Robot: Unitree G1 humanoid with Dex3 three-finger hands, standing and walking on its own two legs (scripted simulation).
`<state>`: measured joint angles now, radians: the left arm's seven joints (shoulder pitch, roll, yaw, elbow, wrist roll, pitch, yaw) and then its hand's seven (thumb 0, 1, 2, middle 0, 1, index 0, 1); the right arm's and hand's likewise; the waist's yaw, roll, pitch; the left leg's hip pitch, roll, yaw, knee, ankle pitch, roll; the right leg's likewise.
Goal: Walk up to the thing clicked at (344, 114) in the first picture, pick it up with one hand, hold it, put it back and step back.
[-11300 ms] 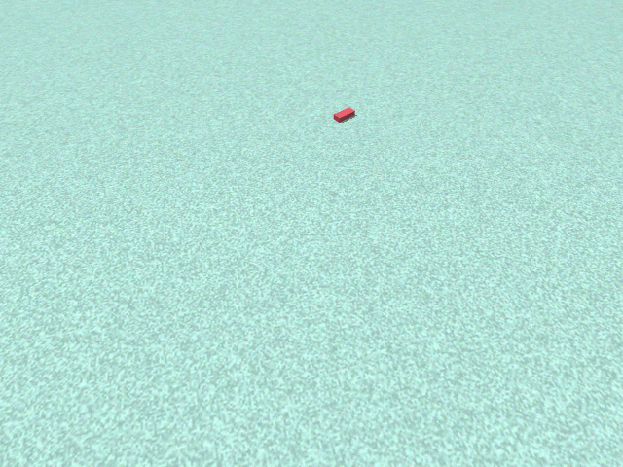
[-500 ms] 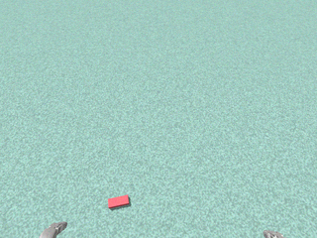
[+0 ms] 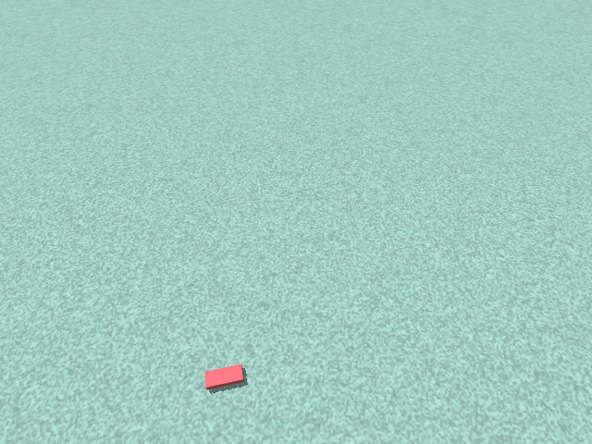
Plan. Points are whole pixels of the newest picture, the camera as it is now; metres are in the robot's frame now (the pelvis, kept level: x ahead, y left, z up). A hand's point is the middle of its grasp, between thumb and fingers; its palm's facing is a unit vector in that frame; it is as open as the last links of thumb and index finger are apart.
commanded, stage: walk up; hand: left
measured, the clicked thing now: (224, 376) +0.42 +0.25 -0.77
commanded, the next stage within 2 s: stand in 0.50 s
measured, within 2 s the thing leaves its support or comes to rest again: neither
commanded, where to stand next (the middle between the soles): +0.04 +0.00 m, yaw +1 degrees
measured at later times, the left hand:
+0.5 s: hand out of the picture +0.07 +0.26 -0.16, palm faces +0.00 -0.95 -0.32, open 7.4 cm
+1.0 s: hand out of the picture +0.11 +0.26 -0.15, palm faces -0.03 -0.94 -0.35, open 7.4 cm
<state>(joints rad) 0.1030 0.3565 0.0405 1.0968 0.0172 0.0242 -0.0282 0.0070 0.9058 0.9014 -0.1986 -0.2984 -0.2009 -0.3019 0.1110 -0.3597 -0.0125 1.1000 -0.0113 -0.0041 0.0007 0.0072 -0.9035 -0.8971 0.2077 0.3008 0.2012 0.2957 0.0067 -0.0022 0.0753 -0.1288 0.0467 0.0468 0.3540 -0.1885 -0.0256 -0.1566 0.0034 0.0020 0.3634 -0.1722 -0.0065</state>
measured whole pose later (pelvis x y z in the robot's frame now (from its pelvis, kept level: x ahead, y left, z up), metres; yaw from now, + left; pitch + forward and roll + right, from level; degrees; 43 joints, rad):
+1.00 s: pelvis +0.03 +0.01 +0.00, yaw +0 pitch -1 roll +0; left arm 0.10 0.36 0.00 1.12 0.01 -0.02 -0.01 0.01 0.91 0.90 -0.20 -0.30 -0.20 -0.30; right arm 0.12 -0.35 0.00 1.14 -0.01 -0.01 0.00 0.01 -0.90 -0.90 0.21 0.30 0.20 0.30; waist 0.00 0.00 0.04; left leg -0.08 0.03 0.05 0.30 -0.20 -0.02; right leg -0.12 -0.01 0.00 0.32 -0.19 0.01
